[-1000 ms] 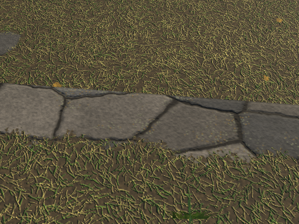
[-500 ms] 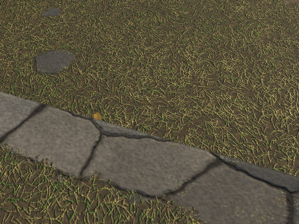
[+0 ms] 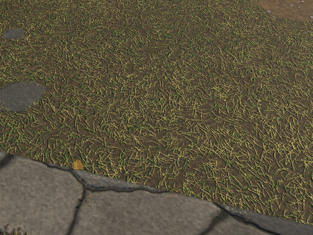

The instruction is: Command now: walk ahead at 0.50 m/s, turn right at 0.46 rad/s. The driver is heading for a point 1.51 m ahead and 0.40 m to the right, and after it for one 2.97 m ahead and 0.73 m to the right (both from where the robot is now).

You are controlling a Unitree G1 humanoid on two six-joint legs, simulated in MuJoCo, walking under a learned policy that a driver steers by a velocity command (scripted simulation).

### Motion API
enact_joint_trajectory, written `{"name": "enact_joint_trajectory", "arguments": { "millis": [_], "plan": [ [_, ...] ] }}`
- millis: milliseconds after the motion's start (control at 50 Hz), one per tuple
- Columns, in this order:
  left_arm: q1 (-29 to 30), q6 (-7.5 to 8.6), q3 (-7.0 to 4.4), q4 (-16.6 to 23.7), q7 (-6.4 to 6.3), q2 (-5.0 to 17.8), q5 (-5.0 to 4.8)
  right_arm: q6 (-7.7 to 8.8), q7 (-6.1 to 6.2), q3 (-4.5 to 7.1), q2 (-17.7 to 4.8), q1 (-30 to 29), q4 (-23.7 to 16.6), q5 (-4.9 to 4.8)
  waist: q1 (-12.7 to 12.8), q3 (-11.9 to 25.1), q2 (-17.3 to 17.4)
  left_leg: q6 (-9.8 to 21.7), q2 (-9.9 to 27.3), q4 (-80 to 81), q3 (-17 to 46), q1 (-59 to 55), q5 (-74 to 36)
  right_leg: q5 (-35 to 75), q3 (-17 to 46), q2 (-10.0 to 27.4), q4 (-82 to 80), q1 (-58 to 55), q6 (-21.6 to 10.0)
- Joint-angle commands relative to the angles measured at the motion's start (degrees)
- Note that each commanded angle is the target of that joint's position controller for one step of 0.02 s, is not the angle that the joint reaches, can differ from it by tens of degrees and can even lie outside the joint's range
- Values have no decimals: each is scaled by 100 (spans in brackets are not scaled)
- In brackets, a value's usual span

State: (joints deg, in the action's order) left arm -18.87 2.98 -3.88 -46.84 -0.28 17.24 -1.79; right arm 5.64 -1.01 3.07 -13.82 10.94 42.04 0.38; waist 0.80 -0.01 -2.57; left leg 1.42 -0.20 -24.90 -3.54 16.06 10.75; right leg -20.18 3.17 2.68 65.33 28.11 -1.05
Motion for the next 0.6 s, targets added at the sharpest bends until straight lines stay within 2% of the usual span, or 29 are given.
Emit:
{"name": "enact_joint_trajectory", "arguments": {
  "millis": [20, 100, 180, 240, 280, 320, 340, 360, 380, 400, 420, 440, 460, 480, 500, 540, 600],
  "plan": [
    [7, -58, -100, 469, 28, 221, 9, 128, 16, 188, -589, 38, -131, 28, -36, -1, 906, 911, 1541, 1565, 1252, -856, -701, 607, 291, 498, 128, 1160, 70],
    [455, -109, -79, 707, 68, 132, 46, 137, 98, 275, -797, 221, 100, 49, -80, -137, 603, 962, 1575, 1675, 509, -1012, -1438, 1441, 341, 494, -680, 1485, 168],
    [1207, -80, -2, 973, 223, 30, 66, 65, 155, 328, -1015, 378, 237, -4, -341, -345, 527, 815, 1521, 1684, -156, -1139, -1439, 2246, -65, 413, -1911, 1244, 72],
    [1693, -91, 20, 1242, 319, 45, 53, -26, 165, 377, -1167, 630, 377, -85, -497, -520, 512, 729, 1670, 1568, -375, -1581, -1447, 2008, -294, 365, -2441, 1291, -76],
    [1845, -102, -1, 1395, 374, 121, 52, -105, 163, 413, -1267, 693, 440, -148, -481, -542, 560, 634, 1766, 1299, -511, -1917, -1915, 1545, -481, 265, -2658, 1221, -233],
    [1617, -130, -92, 1451, 390, 289, 69, -176, 186, 459, -1450, 622, 431, -194, -246, -251, 760, 507, 1752, 582, -722, -2070, -3743, 950, -832, -91, -2750, 541, -457],
    [1111, -148, -198, 1358, 375, 462, 67, -223, 201, 476, -1523, 573, 420, -217, 70, 81, 810, 427, 1668, -208, -848, -2029, -4640, 785, -1013, -363, -2848, -184, -601],
    [161, -164, -380, 1106, 319, 761, 52, -251, 218, 441, -1464, 516, 398, -235, 583, 572, 679, 249, 1438, -1436, -1021, -1566, -4740, 1150, -1064, -658, -3227, -1565, -811],
    [-718, -224, -583, 918, 186, 1297, 36, -212, 229, 326, -1185, 630, 284, -82, 888, 1107, -56, -44, 1168, -3291, -1036, -51, -2761, 1294, 219, 69, -3372, -3356, -1170],
    [-408, -147, -603, 1011, 182, 1874, 13, -34, 134, 60, -378, 1129, -66, 96, 103, 1673, -1395, -359, -26, -5153, -225, 2382, 2310, 229, 3591, 1445, -4125, -4968, -2247],
    [-618, -67, -456, 1135, 223, 1332, 46, 172, 63, 144, -905, 424, -115, -140, 625, 2090, -591, -241, 42, -5606, 872, 2947, 2256, -242, 4327, 1655, -4854, -5056, -2221],
    [-428, 8, -360, 1062, 246, 1036, 94, 253, 39, 197, -1097, -20, -260, -313, 605, 1240, -360, -106, 260, -5453, 820, 3321, 1702, 254, 3498, 1508, -4885, -4476, -1937],
    [-81, 37, -305, 1098, 240, 874, 72, 288, 85, 167, -1011, -50, -237, -219, 338, 804, 77, -53, 503, -4967, 819, 3064, 1205, 826, 2806, 1246, -4842, -3622, -1744],
    [312, 32, -245, 1174, 221, 689, 96, 269, 129, 201, -1034, -6, -163, -67, 90, 510, 152, -90, 669, -4495, 813, 2649, 924, 1422, 2238, 1005, -4874, -2844, -1600],
    [528, 38, -200, 1283, 196, 578, 170, 199, 123, 234, -1064, 133, -138, -27, -108, 444, 22, -116, 773, -4268, 867, 2245, 720, 1795, 1969, 856, -4999, -2345, -1565],
    [581, 75, -205, 1293, 154, 603, 161, 67, 119, 234, -955, 199, -139, 17, -224, 370, 26, -265, 739, -3855, 778, 1979, 533, 2264, 1712, 723, -5179, -1864, -1616],
    [297, 92, -253, 1157, 39, 776, 125, -14, 146, 168, -766, -299, -297, 69, -113, 131, 44, -479, 595, -2889, 698, 2126, -251, 2573, 1339, 537, -5257, -1558, -1548]
  ]
}}
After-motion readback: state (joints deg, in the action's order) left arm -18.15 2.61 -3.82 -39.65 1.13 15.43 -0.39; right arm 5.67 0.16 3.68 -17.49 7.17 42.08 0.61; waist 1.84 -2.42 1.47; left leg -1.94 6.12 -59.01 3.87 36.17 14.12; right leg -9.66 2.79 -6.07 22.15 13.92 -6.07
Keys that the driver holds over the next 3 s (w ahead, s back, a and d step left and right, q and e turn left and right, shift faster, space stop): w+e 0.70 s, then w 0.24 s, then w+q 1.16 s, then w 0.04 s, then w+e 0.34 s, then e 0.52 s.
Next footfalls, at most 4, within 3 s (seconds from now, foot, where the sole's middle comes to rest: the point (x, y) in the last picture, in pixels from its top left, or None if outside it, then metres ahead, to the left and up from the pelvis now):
0.38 right None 0.32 -0.18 -0.78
0.86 left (181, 202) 0.65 -0.10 -0.78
1.36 right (248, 190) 0.73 -0.43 -0.81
1.86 left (207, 131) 1.08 -0.26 -0.81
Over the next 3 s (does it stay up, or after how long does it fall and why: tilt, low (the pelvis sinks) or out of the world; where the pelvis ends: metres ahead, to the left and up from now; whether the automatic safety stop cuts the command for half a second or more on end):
stays up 1.45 -0.34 -0.04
